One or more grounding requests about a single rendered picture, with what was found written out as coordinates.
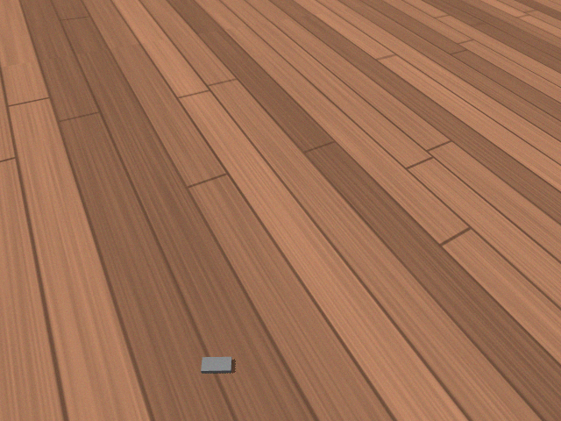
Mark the small box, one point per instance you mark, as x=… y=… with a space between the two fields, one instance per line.
x=216 y=365

